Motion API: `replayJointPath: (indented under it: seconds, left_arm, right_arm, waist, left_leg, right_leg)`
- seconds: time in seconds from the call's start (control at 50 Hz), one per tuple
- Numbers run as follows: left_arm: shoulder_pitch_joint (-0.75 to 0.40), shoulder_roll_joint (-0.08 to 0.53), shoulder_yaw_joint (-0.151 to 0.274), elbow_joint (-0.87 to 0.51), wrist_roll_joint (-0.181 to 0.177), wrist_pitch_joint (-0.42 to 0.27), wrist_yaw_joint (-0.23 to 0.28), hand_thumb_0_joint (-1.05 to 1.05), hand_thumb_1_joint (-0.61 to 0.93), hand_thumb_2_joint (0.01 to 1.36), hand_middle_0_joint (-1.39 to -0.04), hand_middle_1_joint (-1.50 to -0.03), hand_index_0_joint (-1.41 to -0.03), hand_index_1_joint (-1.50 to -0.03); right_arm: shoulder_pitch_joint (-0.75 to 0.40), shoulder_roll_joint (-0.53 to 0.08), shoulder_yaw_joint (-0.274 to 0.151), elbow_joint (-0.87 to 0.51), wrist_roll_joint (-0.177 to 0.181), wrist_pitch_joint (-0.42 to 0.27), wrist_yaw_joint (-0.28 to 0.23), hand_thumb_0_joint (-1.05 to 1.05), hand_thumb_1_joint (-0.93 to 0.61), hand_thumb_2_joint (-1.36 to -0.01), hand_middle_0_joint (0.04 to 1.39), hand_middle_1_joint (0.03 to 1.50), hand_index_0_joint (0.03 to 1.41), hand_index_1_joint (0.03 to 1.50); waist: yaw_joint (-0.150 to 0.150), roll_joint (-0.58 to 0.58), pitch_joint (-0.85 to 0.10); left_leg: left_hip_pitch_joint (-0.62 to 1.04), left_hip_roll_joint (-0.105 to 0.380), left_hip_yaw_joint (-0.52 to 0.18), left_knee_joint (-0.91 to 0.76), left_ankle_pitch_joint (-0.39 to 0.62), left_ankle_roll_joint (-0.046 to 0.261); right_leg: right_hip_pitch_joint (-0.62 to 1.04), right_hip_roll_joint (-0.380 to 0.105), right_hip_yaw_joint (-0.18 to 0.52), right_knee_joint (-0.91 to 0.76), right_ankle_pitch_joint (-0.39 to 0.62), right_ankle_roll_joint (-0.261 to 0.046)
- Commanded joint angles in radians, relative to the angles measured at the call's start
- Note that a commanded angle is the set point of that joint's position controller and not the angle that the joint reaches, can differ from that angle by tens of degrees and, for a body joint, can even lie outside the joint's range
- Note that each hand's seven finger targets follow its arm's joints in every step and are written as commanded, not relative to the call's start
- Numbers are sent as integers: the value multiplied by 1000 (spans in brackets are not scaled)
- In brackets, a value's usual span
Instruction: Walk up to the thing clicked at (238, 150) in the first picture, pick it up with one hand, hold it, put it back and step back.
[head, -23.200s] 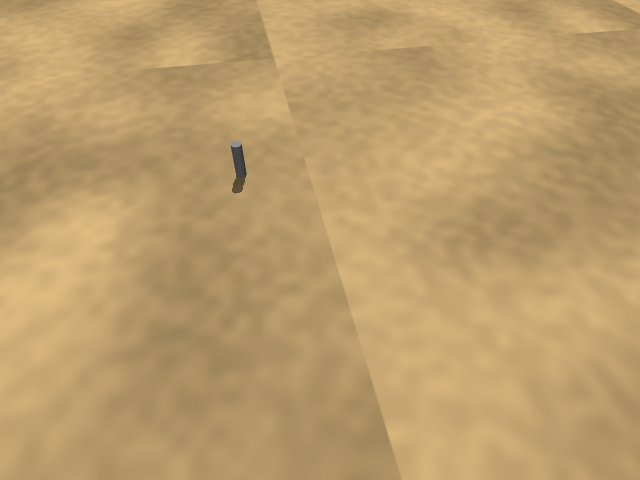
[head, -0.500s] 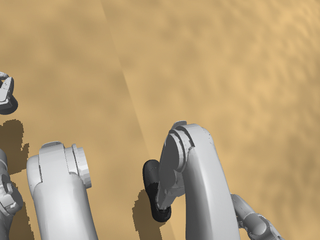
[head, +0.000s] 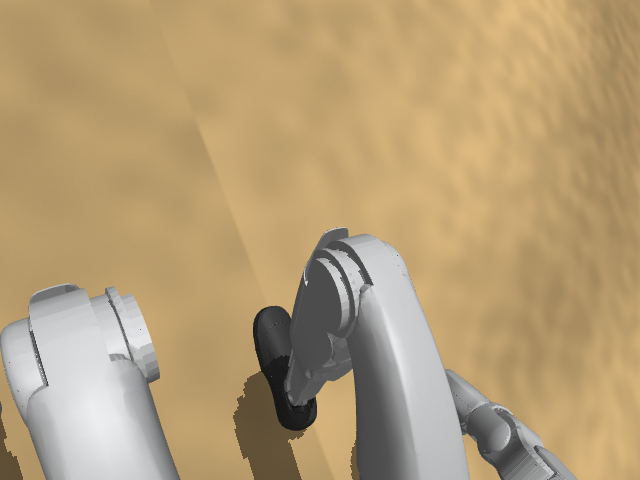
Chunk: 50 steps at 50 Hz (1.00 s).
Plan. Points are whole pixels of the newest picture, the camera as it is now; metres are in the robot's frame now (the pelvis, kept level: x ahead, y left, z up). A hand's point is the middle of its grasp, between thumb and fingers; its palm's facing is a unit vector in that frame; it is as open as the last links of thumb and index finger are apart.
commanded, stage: lower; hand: left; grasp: from the side
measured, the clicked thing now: out of the picture +0.45 +0.31 -0.17
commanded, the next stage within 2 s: loosen in 0.64 s
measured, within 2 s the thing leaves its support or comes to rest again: rests again in 0.70 s
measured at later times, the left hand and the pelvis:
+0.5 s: hand out of the picture +0.46 +0.30 -0.17, palm faces +0.40 -0.92 -0.01, open 7.1 cm; pelvis +0.00 +0.00 +0.00, yaw -2 degrees
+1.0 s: hand out of the picture +0.45 +0.29 -0.17, palm faces +0.40 -0.92 +0.02, open 7.5 cm; pelvis -0.01 +0.01 +0.00, yaw -2 degrees
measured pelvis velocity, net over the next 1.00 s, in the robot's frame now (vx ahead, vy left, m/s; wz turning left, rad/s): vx -0.01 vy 0.01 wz -0.04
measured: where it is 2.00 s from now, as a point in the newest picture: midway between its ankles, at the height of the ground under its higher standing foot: (215, 430)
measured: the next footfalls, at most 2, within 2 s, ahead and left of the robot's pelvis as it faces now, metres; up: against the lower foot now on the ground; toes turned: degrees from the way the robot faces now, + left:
none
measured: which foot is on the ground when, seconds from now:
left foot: down 0.00-1.00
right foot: down 0.00-1.00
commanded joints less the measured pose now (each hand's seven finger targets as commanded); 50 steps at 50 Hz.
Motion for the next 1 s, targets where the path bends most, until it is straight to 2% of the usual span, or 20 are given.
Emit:
replayJointPath:
  seconds: [0.0,0.1,0.18,0.22,0.3,0.34,0.36,0.42,0.46,0.52,0.58,0.64,0.68,0.72,0.74,0.76,0.82,0.88,0.92,0.98]
  left_arm:
    - [-270,224,-11,-161,2,-105,9,0,400,1272,-1296,-1412,-1314,-1403]
    - [-259,236,-7,-158,1,-113,27,0,400,1288,-1288,-1410,-1303,-1404]
    - [-253,242,-9,-153,10,-121,38,0,397,1292,-1301,-1416,-1315,-1412]
    - [-270,240,-27,-140,15,-123,44,0,398,1284,-1291,-1405,-1304,-1401]
    - [-266,238,-28,-132,8,-129,49,0,415,1300,-1304,-1415,-1317,-1411]
    - [-255,266,-15,-127,12,-133,53,0,408,1302,-1321,-1426,-1333,-1423]
    - [-258,252,-30,-124,14,-136,51,0,402,1305,-1306,-1419,-1317,-1418]
    - [-248,251,-28,-113,11,-140,56,0,419,1310,-1322,-1431,-1335,-1428]
    - [-241,265,-21,-108,4,-145,58,0,427,1301,-1314,-1416,-1326,-1413]
    - [-242,265,-22,-101,-3,-149,60,0,422,1299,-1330,-1426,-1342,-1423]
    - [-235,266,-24,-106,-2,-156,59,0,435,1298,-1313,-1409,-1323,-1407]
    - [-228,259,-36,-106,4,-159,53,0,445,1312,-1325,-1425,-1336,-1423]
    - [-215,268,-30,-100,1,-156,54,0,449,1307,-1311,-1417,-1323,-1413]
    - [-228,275,-31,-112,3,-161,56,0,423,1298,-1326,-1419,-1338,-1416]
    - [-216,260,-39,-97,1,-158,54,0,420,1218,-1366,-1380,-1380,-1373]
    - [-227,274,-36,-110,-2,-159,54,0,340,1138,-1291,-1300,-1315,-1293]
    - [-231,251,-38,-103,-14,-165,56,0,213,898,-1158,-1090,-1178,-1071]
    - [-234,256,-40,-100,-13,-171,56,0,85,708,-1065,-960,-1084,-940]
    - [-232,255,-42,-112,-13,-171,55,0,-37,657,-937,-839,-956,-831]
    - [-220,261,-45,-84,-12,-166,54,0,-174,474,-751,-636,-754,-631]
  right_arm:
    - [63,-354,-95,-13,-6,11,-18,0,-910,-904,200,300,200,300]
    - [54,-355,-81,-22,-13,15,-14,0,-904,-903,200,300,200,300]
    - [47,-364,-76,-23,-20,18,-15,0,-903,-903,200,300,200,300]
    - [35,-358,-69,-27,-19,19,-13,0,-903,-903,200,300,199,300]
    - [32,-357,-60,-29,-24,16,-13,0,-901,-903,200,300,200,300]
    - [34,-364,-60,-27,-24,20,-14,0,-904,-903,200,300,199,300]
    - [23,-362,-58,-29,-27,21,-14,0,-900,-903,200,300,200,300]
    - [19,-362,-50,-34,-27,19,-14,0,-901,-903,200,300,200,300]
    - [15,-363,-46,-36,-27,19,-14,0,-899,-902,200,300,200,300]
    - [10,-365,-41,-37,-29,15,-14,0,-901,-902,200,300,200,300]
    - [9,-363,-38,-39,-31,15,-15,0,-899,-902,200,300,199,300]
    - [11,-369,-36,-37,-36,17,-15,0,-896,-901,200,300,199,300]
    - [6,-365,-33,-37,-34,18,-16,0,-894,-900,200,300,200,300]
    - [1,-373,-33,-35,-36,19,-17,0,-900,-902,200,300,200,300]
    - [4,-369,-31,-33,-38,19,-17,0,-906,-898,200,300,200,300]
    - [1,-370,-30,-37,-35,19,-17,0,-916,-895,201,300,200,300]
    - [-3,-374,-29,-40,-37,20,-16,0,-916,-895,201,300,200,300]
    - [-7,-374,-26,-43,-37,19,-16,0,-918,-894,201,300,200,300]
    - [-11,-373,-28,-40,-38,19,-18,0,-916,-898,201,300,200,300]
    - [-13,-374,-26,-44,-36,19,-18,0,-920,-900,201,300,200,300]
  waist:
    - [-90,546,-597]
    - [-92,542,-596]
    - [-97,565,-594]
    - [-104,553,-572]
    - [-112,537,-579]
    - [-101,548,-570]
    - [-104,552,-556]
    - [-113,539,-564]
    - [-103,538,-552]
    - [-113,512,-545]
    - [-106,529,-551]
    - [-118,550,-561]
    - [-110,538,-551]
    - [-117,558,-533]
    - [-115,549,-540]
    - [-114,535,-542]
    - [-119,554,-524]
    - [-121,543,-515]
    - [-118,543,-508]
    - [-114,529,-495]
  left_leg:
    - [420,49,63,-347,130,-28]
    - [422,51,60,-338,145,-25]
    - [472,60,38,-350,169,-36]
    - [435,58,39,-349,152,-31]
    - [427,58,44,-330,156,-25]
    - [434,61,37,-343,143,-30]
    - [434,61,34,-344,136,-30]
    - [430,61,33,-336,146,-28]
    - [411,59,38,-333,135,-24]
    - [396,60,38,-319,129,-18]
    - [418,62,33,-326,150,-24]
    - [451,67,21,-332,172,-31]
    - [434,66,28,-324,170,-27]
    - [444,70,18,-335,161,-33]
    - [448,69,20,-329,173,-31]
    - [431,68,22,-323,161,-27]
    - [449,71,7,-341,157,-36]
    - [437,70,6,-338,144,-33]
    - [441,71,10,-333,145,-31]
    - [416,70,14,-335,123,-26]
  right_leg:
    - [302,43,-108,-142,134,-73]
    - [330,48,-109,-147,150,-70]
    - [314,48,-120,-135,165,-70]
    - [314,51,-122,-136,156,-71]
    - [339,56,-120,-147,166,-66]
    - [330,56,-125,-145,151,-69]
    - [320,56,-126,-142,146,-69]
    - [338,59,-131,-145,158,-67]
    - [345,62,-129,-149,152,-68]
    - [348,66,-130,-158,151,-65]
    - [356,66,-133,-152,163,-66]
    - [351,66,-143,-140,179,-67]
    - [357,69,-138,-149,179,-68]
    - [339,66,-146,-142,168,-68]
    - [350,69,-144,-143,179,-67]
    - [351,71,-145,-148,171,-68]
    - [329,68,-156,-137,166,-68]
    - [326,69,-157,-142,157,-68]
    - [327,69,-150,-146,162,-66]
    - [326,71,-151,-152,143,-67]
